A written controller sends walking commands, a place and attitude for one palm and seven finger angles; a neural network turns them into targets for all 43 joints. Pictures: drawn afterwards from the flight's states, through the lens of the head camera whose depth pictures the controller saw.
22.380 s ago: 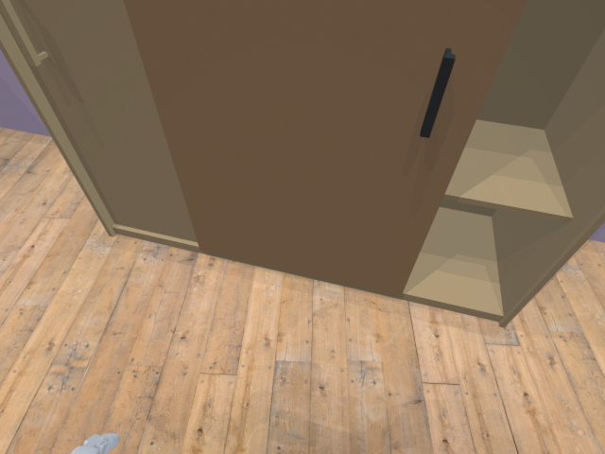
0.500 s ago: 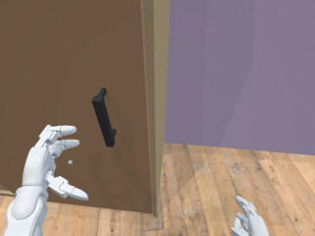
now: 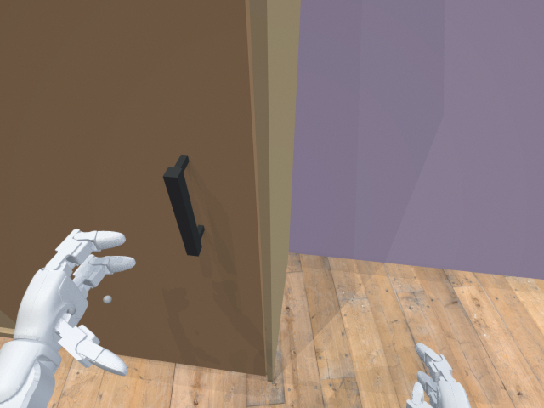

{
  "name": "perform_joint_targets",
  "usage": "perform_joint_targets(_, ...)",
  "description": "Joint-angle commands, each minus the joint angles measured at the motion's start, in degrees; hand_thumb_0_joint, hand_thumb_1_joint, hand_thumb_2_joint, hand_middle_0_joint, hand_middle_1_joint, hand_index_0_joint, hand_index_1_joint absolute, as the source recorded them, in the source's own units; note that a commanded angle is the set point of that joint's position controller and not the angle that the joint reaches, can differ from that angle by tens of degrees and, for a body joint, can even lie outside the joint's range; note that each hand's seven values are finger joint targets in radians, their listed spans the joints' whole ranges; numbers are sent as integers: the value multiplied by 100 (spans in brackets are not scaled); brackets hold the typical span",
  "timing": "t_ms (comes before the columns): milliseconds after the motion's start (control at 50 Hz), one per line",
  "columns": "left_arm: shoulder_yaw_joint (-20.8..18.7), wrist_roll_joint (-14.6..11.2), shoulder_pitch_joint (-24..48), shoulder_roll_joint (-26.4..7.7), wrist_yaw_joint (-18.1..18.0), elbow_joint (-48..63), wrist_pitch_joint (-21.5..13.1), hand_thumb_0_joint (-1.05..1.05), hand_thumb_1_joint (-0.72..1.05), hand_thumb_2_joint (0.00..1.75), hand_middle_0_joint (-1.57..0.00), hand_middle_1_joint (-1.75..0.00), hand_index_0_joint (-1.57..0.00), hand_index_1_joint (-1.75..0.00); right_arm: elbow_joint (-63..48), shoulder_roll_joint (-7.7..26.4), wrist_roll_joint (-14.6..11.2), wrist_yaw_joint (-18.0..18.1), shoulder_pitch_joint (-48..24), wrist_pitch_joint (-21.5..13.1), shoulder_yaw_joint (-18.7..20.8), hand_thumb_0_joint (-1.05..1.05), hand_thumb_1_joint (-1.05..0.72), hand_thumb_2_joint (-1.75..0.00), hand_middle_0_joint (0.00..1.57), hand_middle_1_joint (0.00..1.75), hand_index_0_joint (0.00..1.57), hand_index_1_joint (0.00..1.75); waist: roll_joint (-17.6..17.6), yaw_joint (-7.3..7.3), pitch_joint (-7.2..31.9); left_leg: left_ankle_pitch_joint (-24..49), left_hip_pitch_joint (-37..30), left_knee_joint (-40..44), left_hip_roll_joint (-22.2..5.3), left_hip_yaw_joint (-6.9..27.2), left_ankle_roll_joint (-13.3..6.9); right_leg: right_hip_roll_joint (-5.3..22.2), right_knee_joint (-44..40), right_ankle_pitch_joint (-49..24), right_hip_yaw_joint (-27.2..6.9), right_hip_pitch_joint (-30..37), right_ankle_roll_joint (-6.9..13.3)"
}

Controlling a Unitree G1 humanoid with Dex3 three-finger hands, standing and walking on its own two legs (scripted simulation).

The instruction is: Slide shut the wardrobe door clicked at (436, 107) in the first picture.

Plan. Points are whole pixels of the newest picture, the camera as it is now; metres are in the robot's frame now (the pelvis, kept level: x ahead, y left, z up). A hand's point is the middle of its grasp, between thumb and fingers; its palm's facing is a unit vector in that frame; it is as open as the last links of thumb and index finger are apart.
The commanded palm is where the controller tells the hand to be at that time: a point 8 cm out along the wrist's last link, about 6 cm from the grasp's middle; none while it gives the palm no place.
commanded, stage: draw the hand back to the body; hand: left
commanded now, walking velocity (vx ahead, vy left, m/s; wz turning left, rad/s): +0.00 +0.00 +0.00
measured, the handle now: (188, 207) +0.38 +0.18 +0.11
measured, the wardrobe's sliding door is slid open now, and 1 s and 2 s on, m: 0.00 0.00 0.00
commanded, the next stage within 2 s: step back with the hand held close in 1.40 s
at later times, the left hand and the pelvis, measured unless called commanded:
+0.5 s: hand (74, 293) +0.20 +0.26 +0.14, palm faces +0.34 -0.89 -0.31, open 13.7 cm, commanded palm +0.16 +0.29 +0.16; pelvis +0.00 +0.01 +0.01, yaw -1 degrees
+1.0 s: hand (53, 267) +0.21 +0.27 +0.18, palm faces +0.42 -0.83 -0.37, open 8.9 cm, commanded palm +0.16 +0.31 +0.19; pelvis +0.02 +0.01 +0.02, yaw -2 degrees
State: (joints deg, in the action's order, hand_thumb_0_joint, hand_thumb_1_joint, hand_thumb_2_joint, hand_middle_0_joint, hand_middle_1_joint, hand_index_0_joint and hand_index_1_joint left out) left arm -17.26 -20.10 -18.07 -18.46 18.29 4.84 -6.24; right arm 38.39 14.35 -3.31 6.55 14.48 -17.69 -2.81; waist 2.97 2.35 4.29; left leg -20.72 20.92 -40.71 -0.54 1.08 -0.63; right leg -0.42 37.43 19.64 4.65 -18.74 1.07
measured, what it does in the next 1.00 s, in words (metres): stands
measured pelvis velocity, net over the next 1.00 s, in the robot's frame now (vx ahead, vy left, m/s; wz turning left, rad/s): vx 0.02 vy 0.01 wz -0.04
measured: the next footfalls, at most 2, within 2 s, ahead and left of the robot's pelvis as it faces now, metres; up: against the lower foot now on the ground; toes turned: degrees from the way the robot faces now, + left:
none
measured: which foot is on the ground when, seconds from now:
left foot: down 0.00-1.00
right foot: down 0.00-1.00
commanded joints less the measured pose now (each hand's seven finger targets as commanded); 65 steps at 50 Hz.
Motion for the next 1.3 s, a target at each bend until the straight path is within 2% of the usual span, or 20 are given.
perform_joint_targets(0, -924, -224, 428, -1213, 5, 1024, -79, 0, -55, 20, -25, -115, -25, -115, -1046, 659, -21, 27, -718, -454, 257, 0, -90, -90, 20, 30, 20, 30, -120, 114, 417, 1102, -258, 747, 33, 53, -87, 59, -796, -984, -270, 252, -48)
perform_joint_targets(60, -921, -275, 330, -1170, 3, 1346, 33, 0, -55, 20, -25, -115, -25, -115, -1157, 645, -34, -21, -761, -490, 246, 0, -90, -90, 20, 30, 20, 30, -10, 138, 462, 1151, -328, 807, 33, 32, -77, 56, -804, -1058, -260, 303, -47)
perform_joint_targets(80, -868, -279, 329, -1094, 11, 1322, 72, 0, -55, 20, -25, -115, -25, -115, -1163, 643, -36, -20, -745, -494, 243, 0, -90, -90, 20, 30, 20, 30, -199, 107, 389, 1162, -351, 826, 22, 44, -87, 40, -814, -1081, -232, 252, -55)
perform_joint_targets(100, -948, -251, 305, -1172, -17, 1424, 87, 0, -55, 20, -25, -115, -25, -115, -1151, 666, -43, -21, -757, -490, 260, 0, -90, -90, 20, 30, 20, 30, -146, 138, 386, 1136, -377, 849, 9, 43, -84, 22, -832, -1005, -227, 284, -46)
perform_joint_targets(140, -649, -214, 501, -971, -23, 1785, 107, 0, -55, 20, -25, -115, -25, -115, -1197, 633, -61, -29, -764, -539, 241, 0, -90, -90, 20, 30, 20, 30, 161, 70, 325, 1060, -540, 913, 10, 53, -87, 16, -859, -935, -208, 159, -43)
perform_joint_targets(200, -804, -145, 545, -1155, -132, 1877, 166, 0, -55, 20, -25, -115, -25, -115, -1127, 667, -33, 10, -747, -581, 241, 0, -90, -90, 20, 30, 20, 30, -20, 71, 229, 955, -578, 974, -12, 109, -96, -8, -940, -781, -197, 153, -40)
perform_joint_targets(300, -793, -80, 709, -1197, -151, 2033, 280, 0, -37, 29, -24, -104, -24, -104, -1077, 655, -56, 53, -815, -588, 202, 0, -90, -90, 20, 30, 20, 30, 257, 77, 101, 805, -709, 1113, -23, 152, -80, -6, -1033, -582, -186, 157, -22)
perform_joint_targets(320, -990, 874, 928, -1766, -1221, 2634, 66, 0, -33, 31, -24, -102, -24, -102, -1150, 582, 156, 19, -961, -433, 310, 0, -90, -90, 20, 30, 20, 30, 362, 274, -335, 743, -498, 1259, 7, 68, -58, 56, -1389, -556, -492, 301, 38)
perform_joint_targets(340, -604, 989, 366, -1125, -1642, 2354, 64, 0, -30, 32, -24, -100, -24, -100, -1137, 513, 198, -26, -855, -363, 298, 0, -90, -90, 20, 30, 20, 30, 166, 138, -310, 709, -588, 1275, -5, 29, -19, 135, -1371, -517, -407, 333, 37)
perform_joint_targets(360, -354, 1142, -39, -873, -1893, 2269, 53, 0, -26, 34, -24, -98, -24, -98, -1131, 481, 217, -67, -794, -255, 286, 0, -90, -90, 20, 30, 20, 30, -13, 148, -340, 785, -651, 1317, -50, 33, -28, 142, -1313, -599, -365, 431, 26)
perform_joint_targets(460, -411, 1467, -184, -1063, -2424, 2639, -121, 0, -8, 43, -23, -87, -23, -87, -1098, 487, 269, -147, -825, 104, 349, 0, -90, -90, 20, 30, 20, 30, 98, 123, 18, 1141, -1038, 1508, -105, -50, -48, 170, -1354, -926, -380, 820, 17)
perform_joint_targets(560, -407, 1592, -66, -1077, -2576, 2722, -189, 0, 10, 51, -23, -77, -23, -77, -1047, 472, 298, -134, -905, 281, 369, 0, -90, -90, 20, 30, 20, 30, 39, 114, -51, 1325, -1252, 1686, -129, -39, -52, 161, -1453, -1037, -349, 951, 18)
perform_joint_targets(620, -400, 1636, -114, -1039, -2611, 2744, -230, 0, 21, 57, -22, -70, -22, -70, -997, 463, 320, -152, -940, 347, 361, 0, -90, -90, 20, 30, 20, 30, 238, 136, -100, 1481, -1343, 1787, -140, -10, -26, 163, -1472, -1135, -331, 1052, 40)
perform_joint_targets(660, -478, 1624, -275, -1075, -2614, 2745, -240, 0, 28, 60, -22, -66, -22, -66, -1010, 457, 321, -178, -961, 380, 378, 0, -90, -90, 20, 30, 20, 30, -3, 175, -67, 1735, -1387, 1796, -155, 0, -14, 155, -1449, -1340, -312, 1137, 33)
perform_joint_targets(760, -620, 1613, -353, -1115, -2587, 2768, -250, 0, 47, 69, -22, -55, -22, -55, -1016, 450, 320, -216, -976, 515, 408, 0, -90, -90, 20, 30, 20, 30, -37, 193, -80, 1963, -1455, 1841, -174, -46, 11, 142, -1498, -1510, -321, 1233, 22)
perform_joint_targets(940, -785, 1592, -215, -1190, -2576, 2959, -298, 0, 79, 85, -20, -36, -20, -36, -1032, 432, 324, -241, -1008, 634, 430, 0, -90, -90, 20, 30, 20, 30, 261, 199, -167, 1989, -1537, 1890, -167, -92, 28, 136, -1616, -1564, -364, 1271, 35)
perform_joint_targets(1000, -907, 1583, -191, -1288, -2583, 2980, -301, 0, 90, 90, -20, -30, -20, -30, -1030, 453, 331, -229, -1019, 659, 446, 0, -90, -90, 20, 30, 20, 30, 67, 215, -102, 2023, -1567, 1892, -170, -110, 9, 134, -1641, -1621, -355, 1348, 29)
perform_joint_targets(1120, -757, 1580, -177, -1123, -2560, 2753, -276, 0, 90, 90, -20, -30, -20, -30, -1018, 431, 336, -222, -1060, 711, 439, 0, -90, -90, 20, 30, 20, 30, 63, 187, -369, 1636, -1507, 1946, -135, -144, -31, 129, -1800, -1299, -388, 1183, 13)
perform_joint_targets(1220, -814, 1594, -101, -1214, -2579, 2919, -304, 0, 90, 90, -20, -30, -20, -30, -1021, 414, 349, -203, -1092, 682, 438, 0, -90, -90, 20, 30, 20, 30, 183, 203, -260, 1548, -1576, 1953, -107, -149, -42, 133, -1847, -1230, -420, 1229, 20)
perform_joint_targets(1280, -830, 1583, -200, -1211, -2577, 2910, -297, 0, 90, 90, -20, -30, -20, -30, -1011, 407, 364, -205, -1069, 663, 435, 0, -90, -90, 20, 30, 20, 30, -20, 216, -180, 1740, -1596, 1918, -101, -150, -50, 124, -1812, -1431, -393, 1305, 17)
